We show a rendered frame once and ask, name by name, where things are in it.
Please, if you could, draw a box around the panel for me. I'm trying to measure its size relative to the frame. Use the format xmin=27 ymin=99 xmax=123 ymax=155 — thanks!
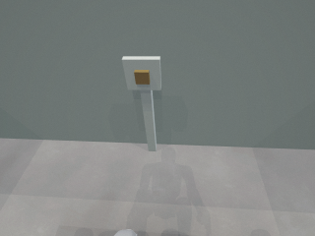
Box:
xmin=122 ymin=56 xmax=161 ymax=151

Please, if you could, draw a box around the button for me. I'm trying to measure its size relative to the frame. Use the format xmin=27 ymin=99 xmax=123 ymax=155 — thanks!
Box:
xmin=134 ymin=70 xmax=151 ymax=85

